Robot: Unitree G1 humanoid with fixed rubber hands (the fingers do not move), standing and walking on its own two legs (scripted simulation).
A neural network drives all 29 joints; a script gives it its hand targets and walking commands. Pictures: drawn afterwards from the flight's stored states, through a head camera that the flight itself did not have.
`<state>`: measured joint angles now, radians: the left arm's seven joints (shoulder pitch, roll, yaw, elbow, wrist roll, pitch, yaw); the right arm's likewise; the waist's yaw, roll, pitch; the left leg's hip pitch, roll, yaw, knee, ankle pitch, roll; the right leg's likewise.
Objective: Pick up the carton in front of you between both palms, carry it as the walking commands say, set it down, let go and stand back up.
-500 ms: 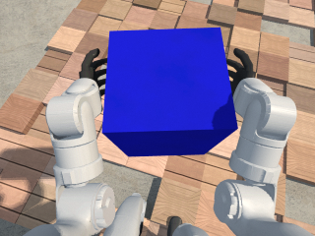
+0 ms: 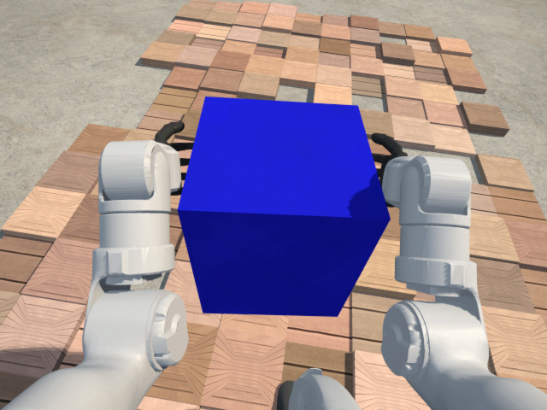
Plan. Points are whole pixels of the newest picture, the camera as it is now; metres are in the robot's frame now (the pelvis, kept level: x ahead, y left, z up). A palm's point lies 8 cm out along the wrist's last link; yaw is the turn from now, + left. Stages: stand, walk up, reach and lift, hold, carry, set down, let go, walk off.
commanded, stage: carry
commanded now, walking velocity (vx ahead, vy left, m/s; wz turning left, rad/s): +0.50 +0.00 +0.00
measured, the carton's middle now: (276, 214) +0.37 -0.01 +0.09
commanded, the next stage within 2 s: none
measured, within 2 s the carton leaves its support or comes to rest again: neither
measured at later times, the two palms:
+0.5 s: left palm (198, 38) +0.73 +0.13 +0.17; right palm (353, 58) +0.69 -0.17 +0.16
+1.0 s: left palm out of the picture +1.02 +0.13 +0.20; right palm out of the picture +1.04 -0.17 +0.20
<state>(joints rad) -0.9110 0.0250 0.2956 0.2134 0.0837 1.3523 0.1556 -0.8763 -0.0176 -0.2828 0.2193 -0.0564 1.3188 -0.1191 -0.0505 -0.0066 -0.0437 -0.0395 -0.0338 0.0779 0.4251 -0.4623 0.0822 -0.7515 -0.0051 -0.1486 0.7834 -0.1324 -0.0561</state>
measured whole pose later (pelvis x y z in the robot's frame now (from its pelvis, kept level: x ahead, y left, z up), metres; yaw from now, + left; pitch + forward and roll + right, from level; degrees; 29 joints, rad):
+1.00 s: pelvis +0.65 -0.04 +0.06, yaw +0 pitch +5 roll +3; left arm -0.83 0.00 0.32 0.21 0.07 1.26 0.13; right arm -0.87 0.02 -0.31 0.20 -0.12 1.32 -0.14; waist 0.08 0.00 -0.03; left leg -0.74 0.02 0.06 0.83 -0.13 0.01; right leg -0.16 0.06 -0.09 0.35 -0.39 -0.14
